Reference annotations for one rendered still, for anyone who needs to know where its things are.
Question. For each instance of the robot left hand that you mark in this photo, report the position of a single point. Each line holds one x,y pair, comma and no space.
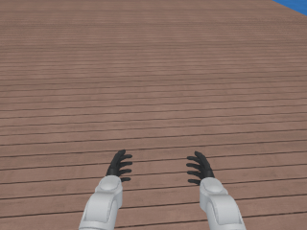
115,165

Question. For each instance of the robot right forearm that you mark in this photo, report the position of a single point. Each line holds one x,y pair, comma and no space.
221,209

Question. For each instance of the robot right hand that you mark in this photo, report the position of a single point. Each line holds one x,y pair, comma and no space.
203,167

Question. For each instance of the robot left forearm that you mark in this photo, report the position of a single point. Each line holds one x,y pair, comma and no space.
101,209

